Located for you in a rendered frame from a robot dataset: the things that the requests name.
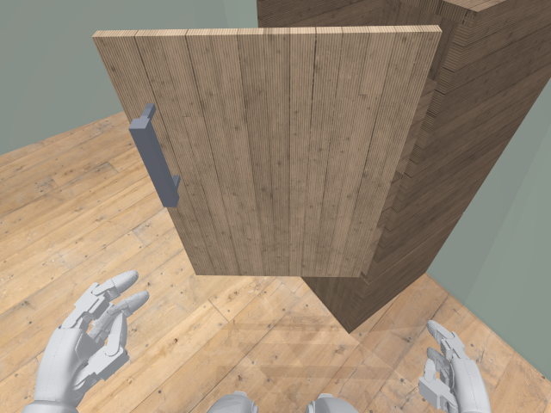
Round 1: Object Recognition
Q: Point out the robot right hand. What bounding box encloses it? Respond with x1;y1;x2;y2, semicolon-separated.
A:
419;320;492;413

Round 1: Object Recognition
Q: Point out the robot left hand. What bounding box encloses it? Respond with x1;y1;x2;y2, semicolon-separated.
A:
34;270;150;408

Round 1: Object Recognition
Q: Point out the left robot thigh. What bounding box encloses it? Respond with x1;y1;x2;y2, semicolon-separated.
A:
207;394;258;413

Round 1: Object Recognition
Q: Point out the handle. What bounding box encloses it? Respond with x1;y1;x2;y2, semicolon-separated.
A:
128;103;181;207

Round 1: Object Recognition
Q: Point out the cupboard door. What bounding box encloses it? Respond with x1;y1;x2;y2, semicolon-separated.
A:
92;25;443;277

